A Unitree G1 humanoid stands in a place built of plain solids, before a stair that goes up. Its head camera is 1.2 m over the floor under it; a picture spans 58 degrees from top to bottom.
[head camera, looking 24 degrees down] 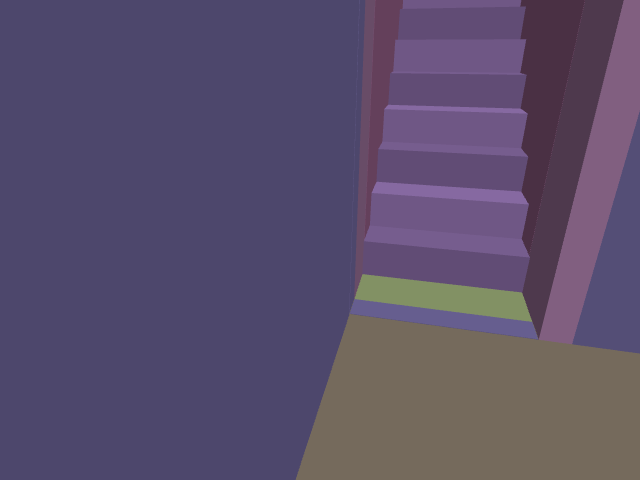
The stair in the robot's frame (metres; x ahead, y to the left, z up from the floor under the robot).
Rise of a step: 0.21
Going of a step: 0.24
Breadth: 0.86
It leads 14 degrees to the right of straight ahead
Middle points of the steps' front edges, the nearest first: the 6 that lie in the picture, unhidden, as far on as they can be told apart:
2.10 -0.66 0.21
2.34 -0.72 0.42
2.57 -0.78 0.63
2.80 -0.84 0.83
3.03 -0.89 1.04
3.27 -0.95 1.25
